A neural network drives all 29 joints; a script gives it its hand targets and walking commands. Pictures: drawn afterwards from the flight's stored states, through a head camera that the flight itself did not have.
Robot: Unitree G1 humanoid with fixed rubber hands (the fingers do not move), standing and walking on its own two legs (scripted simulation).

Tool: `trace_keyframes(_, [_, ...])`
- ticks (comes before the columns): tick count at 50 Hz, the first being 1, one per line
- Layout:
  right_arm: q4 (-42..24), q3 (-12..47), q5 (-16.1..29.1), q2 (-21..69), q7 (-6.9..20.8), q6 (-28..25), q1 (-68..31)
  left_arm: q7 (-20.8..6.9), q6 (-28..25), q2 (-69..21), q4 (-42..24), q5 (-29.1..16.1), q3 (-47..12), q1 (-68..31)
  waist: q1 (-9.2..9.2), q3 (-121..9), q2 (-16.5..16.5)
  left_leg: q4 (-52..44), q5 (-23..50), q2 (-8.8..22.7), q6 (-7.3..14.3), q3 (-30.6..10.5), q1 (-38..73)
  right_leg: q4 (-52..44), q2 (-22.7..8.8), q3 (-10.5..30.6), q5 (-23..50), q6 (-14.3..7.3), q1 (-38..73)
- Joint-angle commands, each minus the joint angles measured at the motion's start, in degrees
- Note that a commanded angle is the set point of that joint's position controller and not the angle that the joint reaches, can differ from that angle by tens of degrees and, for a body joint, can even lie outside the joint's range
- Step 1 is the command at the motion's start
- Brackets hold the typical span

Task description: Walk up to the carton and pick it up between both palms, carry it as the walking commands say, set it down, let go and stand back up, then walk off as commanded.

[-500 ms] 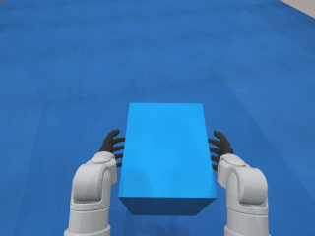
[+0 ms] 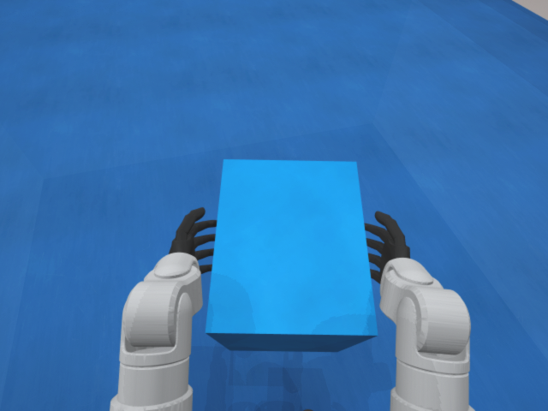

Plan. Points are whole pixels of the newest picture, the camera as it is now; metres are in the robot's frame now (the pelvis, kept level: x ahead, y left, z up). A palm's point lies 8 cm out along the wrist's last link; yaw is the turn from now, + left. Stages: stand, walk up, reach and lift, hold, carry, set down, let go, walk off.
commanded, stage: carry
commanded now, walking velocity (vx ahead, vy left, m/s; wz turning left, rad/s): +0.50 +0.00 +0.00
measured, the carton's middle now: (286, 266) +0.32 +0.00 +0.01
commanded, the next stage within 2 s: none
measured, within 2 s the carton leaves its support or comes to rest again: neither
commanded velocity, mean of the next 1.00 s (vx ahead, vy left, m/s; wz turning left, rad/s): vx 0.50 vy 0.00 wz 0.00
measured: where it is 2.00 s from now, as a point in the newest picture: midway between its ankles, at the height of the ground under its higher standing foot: (243, 156)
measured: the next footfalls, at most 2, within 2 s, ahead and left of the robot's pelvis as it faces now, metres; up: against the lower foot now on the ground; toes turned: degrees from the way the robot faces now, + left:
left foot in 0.34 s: +0.41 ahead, +0.19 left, +0.00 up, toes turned +12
right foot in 0.64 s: +0.59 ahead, -0.04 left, +0.00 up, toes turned -12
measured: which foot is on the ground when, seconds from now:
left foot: up 0.00-0.32, down 0.34-0.66, up 0.68-0.98, down 1.00-1.00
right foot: down 0.00-0.36, up 0.38-0.62, down 0.64-1.00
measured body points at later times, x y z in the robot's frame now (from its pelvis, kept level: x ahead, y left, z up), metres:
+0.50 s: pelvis +0.37 +0.08 +0.02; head +0.40 +0.10 +0.46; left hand +0.65 +0.21 +0.05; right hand +0.65 -0.07 +0.07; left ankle +0.37 +0.18 -0.72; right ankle +0.26 -0.03 -0.65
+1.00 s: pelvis +0.74 +0.12 +0.00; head +0.76 +0.11 +0.45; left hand +1.03 +0.26 +0.09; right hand +1.05 -0.01 +0.09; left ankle +0.86 +0.21 -0.72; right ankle +0.55 -0.03 -0.72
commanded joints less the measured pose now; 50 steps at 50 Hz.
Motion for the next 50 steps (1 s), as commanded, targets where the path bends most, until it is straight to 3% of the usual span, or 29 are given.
trace_keyframes(1, [-2.78,41.58,23.27,54.57,17.90,0.85,-23.61,-15.61,-0.45,-59.52,0.28,-24.09,-39.37,-19.43,1.97,-26.17,-8.97,27.00,1.42,-0.53,1.57,-9.79,-38.78,-8.23,-23.98,28.29,21.80,-12.85,50.08])
trace_keyframes(3, [-3.31,41.31,24.14,56.07,18.40,-0.40,-23.97,-16.09,-1.67,-59.67,-7.37,-27.54,-40.66,-26.25,1.42,-21.74,-4.52,8.15,4.36,2.16,1.31,-10.06,-33.76,-12.46,-20.42,21.12,7.90,-8.42,38.12])
trace_keyframes(7, [-4.40,40.83,23.90,58.50,16.70,-1.34,-25.83,-16.52,-1.75,-59.94,-5.38,-28.92,-37.72,-25.10,1.04,-21.03,-14.63,-2.32,12.33,-1.36,-0.35,-2.40,-23.51,-16.03,-18.38,11.42,9.92,-5.54,28.98])
trace_keyframes(8, [-7.01,41.53,23.94,58.57,16.61,-1.85,-25.49,-16.30,-2.53,-59.40,-11.26,-30.07,-40.19,-30.22,0.96,-19.94,-14.50,-8.05,13.85,-1.06,-0.29,-2.60,-22.18,-14.84,-17.81,8.69,11.71,-5.04,28.52])
trace_keyframes(10, [-1.89,40.00,21.92,56.08,15.87,-0.35,-20.21,-16.15,-1.19,-56.46,-5.85,-27.81,-37.84,-22.34,1.05,-17.38,-17.48,-14.61,17.89,-4.56,-0.53,4.18,-15.84,-13.03,-13.98,2.46,13.05,-2.38,24.29])
trace_keyframes(13, [0.89,39.58,21.74,55.72,16.03,0.40,-20.35,-16.63,-0.10,-54.66,-3.29,-26.50,-37.03,-22.16,0.50,-16.48,-15.65,-21.70,24.75,-6.97,-1.21,9.15,-7.37,-5.77,-11.91,-0.22,14.74,0.36,21.35])
trace_keyframes(15, [2.07,39.18,22.41,54.88,16.77,0.75,-20.97,-16.46,1.28,-55.21,1.59,-23.89,-35.14,-19.12,-1.76,-21.49,-3.90,-21.29,18.97,-3.71,2.76,4.33,11.80,11.76,-9.03,-3.33,13.12,2.80,9.07])
trace_keyframes(16, [3.33,38.41,21.70,54.47,16.82,0.55,-20.43,-16.81,1.58,-54.86,0.00,-24.69,-37.01,-21.90,-2.96,-24.18,10.22,-25.54,17.16,7.39,7.13,-10.84,20.16,27.84,-5.12,-3.40,-1.79,5.62,-2.44])
trace_keyframes(17, [7.98,36.97,20.53,53.36,17.06,1.70,-17.31,-16.77,2.19,-53.86,2.24,-24.21,-36.17,-21.62,-1.46,-23.26,18.75,-31.72,20.72,17.25,10.69,-31.38,25.11,39.45,-0.48,3.67,-23.96,6.26,-11.90])
trace_keyframes(18, [4.28,37.54,21.13,54.57,17.27,1.42,-22.50,-16.96,2.07,-56.35,0.61,-26.13,-37.27,-25.88,-1.83,-26.24,14.51,-29.62,33.70,20.18,15.38,-34.44,31.49,44.70,-2.51,8.70,-25.64,5.19,-17.22])
trace_keyframes(20, [1.87,39.73,22.98,57.41,16.76,-0.32,-27.01,-17.40,0.60,-56.65,-0.38,-26.20,-37.18,-27.97,-1.78,-23.84,4.34,-28.51,38.26,17.97,14.85,-25.28,23.42,41.15,-6.32,10.85,-22.11,4.51,-17.55])
trace_keyframes(22, [0.69,38.84,24.00,61.94,17.10,-1.24,-28.17,-17.19,-0.43,-60.25,-6.23,-29.17,-39.75,-34.13,-1.27,-21.49,5.26,-30.74,31.70,14.26,10.02,-15.61,12.77,30.33,-8.26,12.02,-20.15,3.17,-11.13])
trace_keyframes(26, [-3.23,39.67,25.34,64.22,16.32,-1.87,-27.47,-15.72,-1.56,-60.79,-12.94,-29.73,-40.02,-36.40,-0.94,-23.35,9.28,-31.18,31.41,12.22,8.69,-5.15,10.05,6.79,-5.40,6.46,-11.89,2.33,-0.15])
trace_keyframes(30, [-1.57,40.13,23.19,58.46,16.74,-0.20,-17.99,-14.23,-0.66,-56.41,-6.59,-24.18,-37.59,-21.32,-0.08,-27.82,10.59,-19.91,38.29,5.58,4.26,4.99,9.68,-8.22,-1.00,-0.33,5.04,0.99,16.06])
trace_keyframes(31, [-5.34,40.64,22.78,56.94,16.35,-0.26,-23.29,-14.98,0.24,-58.48,-2.21,-24.49,-37.33,-19.87,1.16,-29.54,4.60,-12.67,39.60,3.08,1.86,5.12,-0.61,-8.06,-5.16,5.80,5.41,-0.80,28.81])
trace_keyframes(32, [-3.61,40.71,22.70,56.65,16.66,-0.07,-21.87,-15.05,-0.42,-56.77,-3.94,-24.30,-37.01,-20.23,1.95,-32.24,-2.19,-5.71,28.22,1.03,0.12,5.13,-10.83,-8.03,-12.41,14.28,3.82,-3.16,37.89])
trace_keyframes(33, [-2.34,41.45,22.82,56.33,16.79,1.00,-22.58,-15.47,0.36,-55.12,0.30,-22.78,-35.07,-15.90,2.56,-32.02,-15.46,6.01,7.56,-3.35,-0.46,4.66,-23.49,-10.97,-22.28,29.62,5.62,-7.53,47.71])
trace_keyframes(34, [-2.07,42.66,23.42,56.03,17.25,1.37,-22.76,-15.64,-0.61,-55.54,-1.56,-22.65,-35.97,-19.31,2.40,-29.68,-18.97,13.36,-4.53,-6.03,0.24,-0.90,-34.18,-11.63,-26.46,38.36,16.41,-12.18,52.47])
trace_keyframes(35, [-1.29,42.39,24.13,55.54,17.57,1.50,-24.16,-15.47,-0.56,-56.90,-1.97,-24.31,-37.98,-23.16,2.19,-27.98,-15.48,17.77,-7.29,-2.74,0.60,-5.69,-39.45,-7.70,-27.80,37.94,26.64,-13.78,54.31])
trace_keyframes(36, [-1.97,43.34,24.79,56.14,17.70,1.67,-25.84,-15.83,-0.09,-58.29,0.08,-24.47,-36.95,-23.17,2.03,-24.70,-13.46,16.49,-6.77,-0.74,1.31,-6.16,-43.58,-6.70,-25.36,30.23,32.02,-11.62,54.62])
trace_keyframes(37, [-0.64,42.10,23.80,55.61,17.86,1.25,-23.53,-16.23,-0.48,-56.55,-2.49,-24.80,-37.51,-22.94,2.25,-24.11,-10.35,12.42,-5.42,-0.50,1.48,-7.06,-45.69,-7.02,-25.24,26.92,30.02,-11.05,57.02])
trace_keyframes(38, [-1.70,41.75,25.05,57.61,17.50,0.53,-29.11,-16.52,-0.21,-60.04,-1.65,-26.69,-37.73,-25.92,1.84,-22.23,-9.64,6.48,1.40,0.23,0.28,-5.56,-44.00,-8.38,-21.76,20.63,27.16,-7.06,52.80])
trace_keyframes(39, [-1.04,41.33,23.69,56.20,17.13,0.79,-26.51,-16.55,0.11,-58.53,0.60,-25.52,-36.32,-23.01,1.71,-18.40,-13.00,-1.36,1.68,-0.98,-0.24,-4.34,-42.25,-10.68,-20.85,18.98,21.17,-5.13,47.06])
trace_keyframes(41, [-1.18,40.21,23.03,57.03,16.60,-0.01,-25.61,-16.90,-0.10,-57.73,-1.63,-26.58,-36.32,-24.52,1.93,-16.03,-11.39,-6.02,7.12,-4.15,-0.41,0.69,-37.93,-11.80,-18.98,15.02,28.27,-4.60,44.32])
trace_keyframes(45, [-1.08,40.02,22.27,58.61,15.34,-0.38,-22.28,-17.09,-0.46,-57.76,-4.52,-28.08,-37.36,-23.44,1.34,-18.99,-19.15,-18.65,21.32,-8.99,-0.36,7.89,-17.50,-7.27,-12.93,-0.87,42.84,1.02,34.45])
trace_keyframes(46, [-2.67,39.08,22.36,57.64,15.20,-0.20,-24.38,-16.97,-0.37,-58.05,-4.91,-27.96,-37.33,-25.14,0.83,-21.05,-19.73,-22.04,24.07,-9.62,-0.42,9.31,-10.77,-4.76,-12.71,-2.39,38.12,2.13,32.08])
trace_keyframes(48, [-3.73,40.12,22.69,56.33,15.16,-0.38,-26.09,-16.99,-0.25,-56.92,-1.34,-25.75,-35.71,-20.98,-0.64,-23.64,-14.47,-19.96,23.79,-8.63,2.48,8.47,8.49,6.67,-10.58,-2.91,31.59,3.82,19.06])
trace_keyframes(49, [1.61,39.79,22.47,57.44,15.73,0.32,-19.89,-16.88,-0.04,-53.35,-5.74,-25.45,-35.64,-24.10,-3.03,-27.10,-4.72,-23.87,17.61,0.68,7.23,-4.77,19.56,24.22,-8.45,-2.74,20.80,4.92,8.61])
trace_keyframes(50, [1.73,39.22,22.18,55.60,15.85,0.10,-20.02,-16.82,0.68,-54.64,-3.18,-24.98,-36.08,-23.93,-2.12,-28.47,12.55,-28.62,23.04,14.72,13.05,-25.64,31.16,37.88,-2.56,0.81,-15.24,5.84,-8.09])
